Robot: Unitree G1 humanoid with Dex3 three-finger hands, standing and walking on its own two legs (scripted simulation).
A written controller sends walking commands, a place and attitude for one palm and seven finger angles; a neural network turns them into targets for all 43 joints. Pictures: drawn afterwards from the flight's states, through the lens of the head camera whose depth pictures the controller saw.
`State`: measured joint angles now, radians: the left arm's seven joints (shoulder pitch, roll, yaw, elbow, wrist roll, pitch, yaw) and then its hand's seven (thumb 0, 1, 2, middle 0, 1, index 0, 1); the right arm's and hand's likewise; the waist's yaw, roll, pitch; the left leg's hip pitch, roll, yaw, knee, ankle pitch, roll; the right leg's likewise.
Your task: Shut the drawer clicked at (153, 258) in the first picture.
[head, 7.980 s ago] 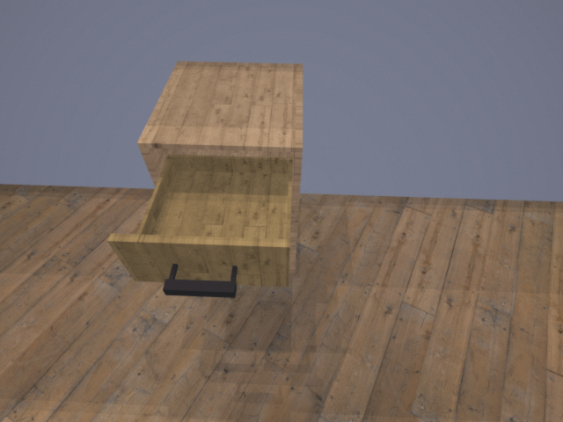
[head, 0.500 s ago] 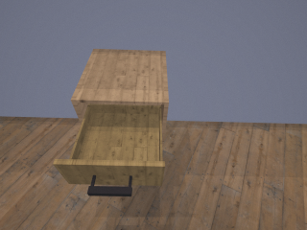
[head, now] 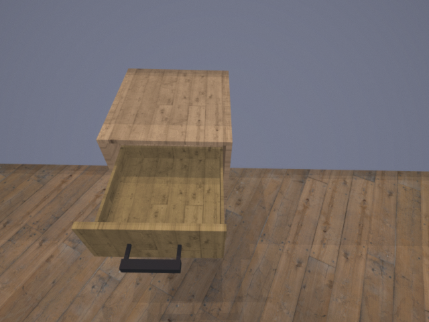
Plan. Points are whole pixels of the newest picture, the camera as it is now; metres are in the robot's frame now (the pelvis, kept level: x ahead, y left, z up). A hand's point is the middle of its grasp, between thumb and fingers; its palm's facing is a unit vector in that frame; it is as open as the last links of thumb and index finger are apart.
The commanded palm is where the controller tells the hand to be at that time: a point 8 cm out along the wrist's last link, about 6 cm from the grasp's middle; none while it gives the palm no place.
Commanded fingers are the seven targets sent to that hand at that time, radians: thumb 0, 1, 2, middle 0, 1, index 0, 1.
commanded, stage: look again from close up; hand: left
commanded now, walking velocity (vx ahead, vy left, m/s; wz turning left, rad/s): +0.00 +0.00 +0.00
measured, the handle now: (152, 257) +0.31 +0.19 -0.22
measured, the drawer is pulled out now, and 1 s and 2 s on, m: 0.30 0.30 0.30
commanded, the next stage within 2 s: raise the hand and make a fist in 0.16 s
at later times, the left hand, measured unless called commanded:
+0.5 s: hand (136, 305) +0.16 +0.15 -0.05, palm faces +0.15 -0.98 -0.13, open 6.8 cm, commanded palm +0.09 +0.19 -0.08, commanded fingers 0.00 0.90 0.90 -0.46 -0.58 -0.46 -0.58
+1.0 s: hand (158, 319) +0.15 +0.12 -0.09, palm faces -0.08 -1.00 +0.01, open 4.3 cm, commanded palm +0.11 +0.19 -0.10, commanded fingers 0.00 0.90 0.90 -0.96 -1.12 -0.96 -1.12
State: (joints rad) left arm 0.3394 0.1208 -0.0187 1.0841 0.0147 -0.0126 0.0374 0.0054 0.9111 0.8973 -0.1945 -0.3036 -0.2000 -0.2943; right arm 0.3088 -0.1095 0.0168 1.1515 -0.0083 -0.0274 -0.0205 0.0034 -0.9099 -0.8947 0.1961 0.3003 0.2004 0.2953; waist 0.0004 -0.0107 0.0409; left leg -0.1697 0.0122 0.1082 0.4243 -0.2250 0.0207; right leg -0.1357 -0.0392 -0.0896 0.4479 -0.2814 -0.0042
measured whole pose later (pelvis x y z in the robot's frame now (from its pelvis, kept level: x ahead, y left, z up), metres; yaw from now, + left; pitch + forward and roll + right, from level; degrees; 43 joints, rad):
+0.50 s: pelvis -0.02 +0.00 -0.03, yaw +2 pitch +4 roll +0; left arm 0.42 0.16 -0.05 0.20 -0.14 -0.19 0.09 0.06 0.97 0.90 -0.28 -0.40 -0.28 -0.39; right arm 0.28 -0.29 -0.02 0.81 0.02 -0.31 -0.06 0.02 -0.92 -0.89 0.20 0.30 0.20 0.30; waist -0.04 0.06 -0.06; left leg -0.46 0.01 0.07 0.70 -0.30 0.02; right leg -0.40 -0.06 -0.12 0.72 -0.38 -0.01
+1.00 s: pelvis -0.06 -0.03 -0.14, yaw +2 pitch +18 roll -3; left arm 0.39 0.14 0.01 -0.03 -0.23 -0.53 -0.30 0.02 0.91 0.90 -0.76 -0.92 -0.77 -0.91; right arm 0.12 -0.16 0.03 0.56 0.01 -0.22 -0.03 0.01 -0.90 -0.89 0.20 0.30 0.21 0.30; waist 0.04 0.05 -0.16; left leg -1.18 0.08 -0.03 1.39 -0.53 -0.01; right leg -1.08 -0.04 -0.18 1.37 -0.62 -0.07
